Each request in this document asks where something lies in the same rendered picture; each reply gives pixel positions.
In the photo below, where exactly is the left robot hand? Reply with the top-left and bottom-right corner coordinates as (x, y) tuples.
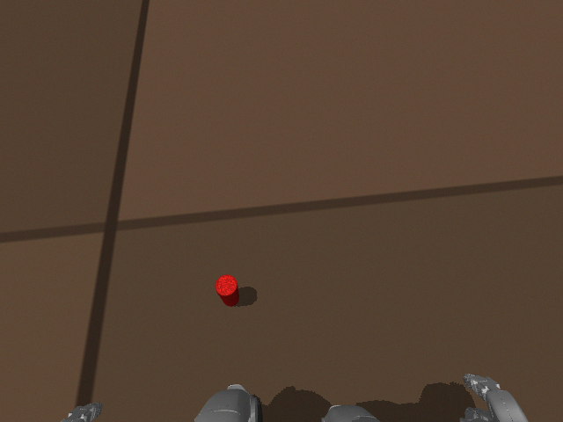
(61, 403), (103, 422)

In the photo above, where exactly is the right robot hand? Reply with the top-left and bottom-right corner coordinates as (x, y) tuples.
(459, 374), (529, 422)

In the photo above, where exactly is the cup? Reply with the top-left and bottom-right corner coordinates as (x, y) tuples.
(215, 274), (239, 307)

